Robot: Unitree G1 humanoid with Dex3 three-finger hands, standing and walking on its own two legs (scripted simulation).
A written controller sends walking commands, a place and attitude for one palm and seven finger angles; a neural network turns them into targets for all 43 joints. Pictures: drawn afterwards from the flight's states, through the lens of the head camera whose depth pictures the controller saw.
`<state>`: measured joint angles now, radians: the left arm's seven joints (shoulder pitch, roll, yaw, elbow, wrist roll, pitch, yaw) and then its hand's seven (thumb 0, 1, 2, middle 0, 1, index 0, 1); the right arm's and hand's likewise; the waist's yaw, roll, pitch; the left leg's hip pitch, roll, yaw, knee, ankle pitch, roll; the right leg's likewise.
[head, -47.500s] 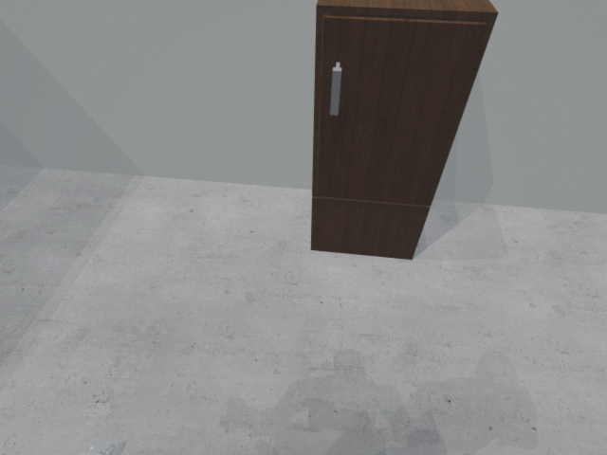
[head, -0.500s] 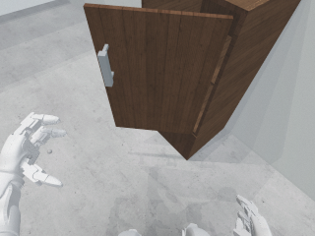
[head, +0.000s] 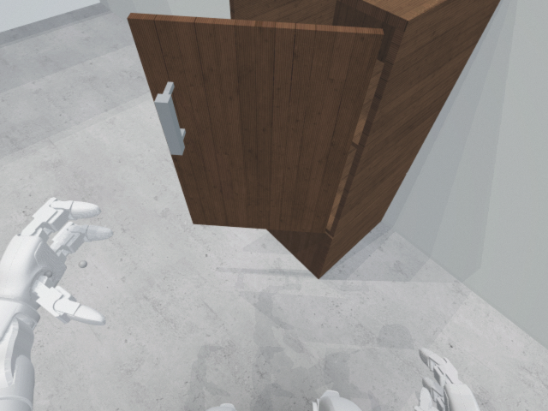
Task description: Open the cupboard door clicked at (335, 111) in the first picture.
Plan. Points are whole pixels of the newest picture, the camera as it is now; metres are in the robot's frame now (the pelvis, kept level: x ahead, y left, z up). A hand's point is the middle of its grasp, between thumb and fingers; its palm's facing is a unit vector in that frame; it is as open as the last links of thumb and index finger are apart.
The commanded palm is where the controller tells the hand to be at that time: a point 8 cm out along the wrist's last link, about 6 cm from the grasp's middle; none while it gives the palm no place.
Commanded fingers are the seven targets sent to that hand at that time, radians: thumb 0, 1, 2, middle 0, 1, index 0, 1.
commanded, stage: raise the hand with hooked fingers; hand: left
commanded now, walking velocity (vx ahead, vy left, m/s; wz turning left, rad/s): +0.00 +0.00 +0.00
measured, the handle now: (173, 119) +0.60 +0.22 +0.04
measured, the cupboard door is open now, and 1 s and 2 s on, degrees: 44 44 44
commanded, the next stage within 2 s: move the hooked fingers beside the handle in 0.04 s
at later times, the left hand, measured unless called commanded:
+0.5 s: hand (95, 229) +0.34 +0.27 +0.07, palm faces -0.03 -1.00 -0.03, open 14.0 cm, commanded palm +0.31 +0.32 +0.06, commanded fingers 0.00 -0.50 0.30 -0.30 -1.20 -0.30 -1.20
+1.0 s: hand (114, 187) +0.42 +0.27 +0.06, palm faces -0.03 -1.00 -0.01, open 14.0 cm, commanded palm +0.40 +0.32 +0.05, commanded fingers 0.00 -0.50 0.30 -0.30 -1.20 -0.30 -1.20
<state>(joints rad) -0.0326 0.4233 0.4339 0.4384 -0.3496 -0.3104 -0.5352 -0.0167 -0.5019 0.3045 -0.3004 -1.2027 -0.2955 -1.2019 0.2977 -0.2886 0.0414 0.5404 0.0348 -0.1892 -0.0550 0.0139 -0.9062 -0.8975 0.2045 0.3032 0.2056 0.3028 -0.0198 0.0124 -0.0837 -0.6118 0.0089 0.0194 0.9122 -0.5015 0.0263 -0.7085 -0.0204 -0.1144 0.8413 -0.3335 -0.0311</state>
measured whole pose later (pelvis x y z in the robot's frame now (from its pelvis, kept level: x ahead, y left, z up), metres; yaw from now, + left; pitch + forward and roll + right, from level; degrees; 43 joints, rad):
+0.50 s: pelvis -0.01 -0.01 -0.01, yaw +0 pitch +13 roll -1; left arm -0.30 0.49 0.47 0.68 -0.32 -0.32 -0.57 -0.02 -0.50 0.30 -0.30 -1.20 -0.30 -1.20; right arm 0.29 -0.29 0.05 0.57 0.04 -0.17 -0.07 0.01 -0.91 -0.90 0.21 0.30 0.21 0.30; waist -0.04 0.00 -0.08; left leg -0.68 0.02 0.02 0.95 -0.50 0.02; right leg -0.77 -0.01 -0.11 0.87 -0.33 -0.04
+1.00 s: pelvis -0.01 +0.00 -0.01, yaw -2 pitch +17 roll -2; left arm -0.61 0.59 0.51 1.01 -0.23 -0.36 -0.55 -0.02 -0.50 0.30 -0.30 -1.20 -0.30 -1.20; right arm 0.36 -0.30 0.05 0.58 0.03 -0.06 -0.05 0.01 -0.91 -0.90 0.21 0.30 0.21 0.30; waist -0.10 -0.01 -0.09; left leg -0.78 0.02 0.04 0.98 -0.51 0.03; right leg -0.87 -0.01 -0.09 0.89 -0.32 -0.03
